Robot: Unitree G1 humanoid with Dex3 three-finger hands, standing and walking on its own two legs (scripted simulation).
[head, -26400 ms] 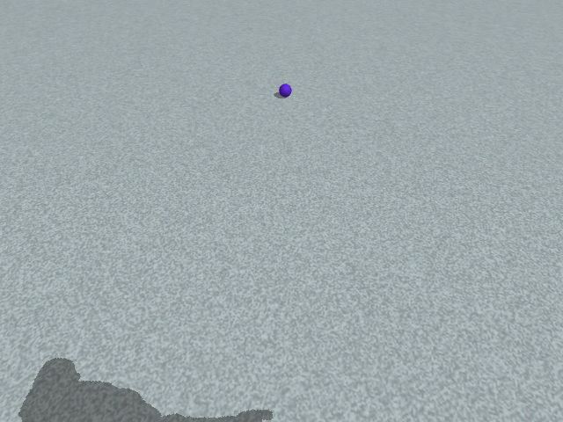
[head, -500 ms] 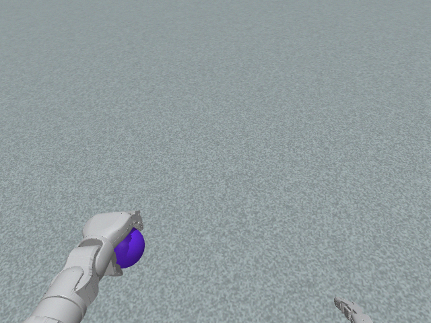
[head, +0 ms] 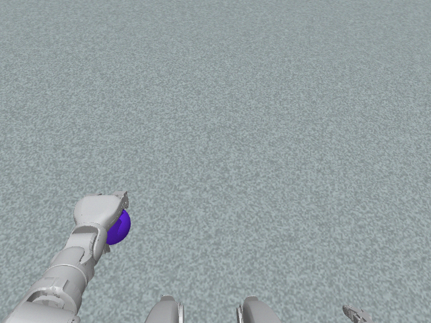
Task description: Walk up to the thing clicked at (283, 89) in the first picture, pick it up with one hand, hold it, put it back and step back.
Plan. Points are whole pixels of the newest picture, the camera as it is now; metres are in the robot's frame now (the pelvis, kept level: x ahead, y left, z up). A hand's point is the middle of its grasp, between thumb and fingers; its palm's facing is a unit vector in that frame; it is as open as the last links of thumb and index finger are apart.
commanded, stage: crouch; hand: left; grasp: from above
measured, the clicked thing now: (110, 224) +0.36 +0.23 -0.12
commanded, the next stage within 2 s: lower in 1.38 s
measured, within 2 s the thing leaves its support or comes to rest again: neither
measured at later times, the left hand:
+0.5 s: hand (126, 245) +0.37 +0.24 -0.34, palm faces -0.44 +0.01 -0.90, open 11.3 cm
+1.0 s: hand (132, 249) +0.39 +0.25 -0.45, palm faces -0.45 -0.01 -0.90, open 11.2 cm
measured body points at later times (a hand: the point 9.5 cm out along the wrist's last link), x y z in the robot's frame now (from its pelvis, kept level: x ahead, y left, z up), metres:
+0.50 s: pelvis -0.04 +0.01 -0.20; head +0.15 +0.03 +0.21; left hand +0.39 +0.24 -0.29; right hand +0.01 -0.27 -0.33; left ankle +0.04 +0.12 -0.66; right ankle +0.03 -0.13 -0.66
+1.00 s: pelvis -0.05 +0.00 -0.29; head +0.18 +0.03 +0.10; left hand +0.41 +0.25 -0.40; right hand +0.01 -0.28 -0.41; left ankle +0.04 +0.12 -0.66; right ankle +0.03 -0.13 -0.66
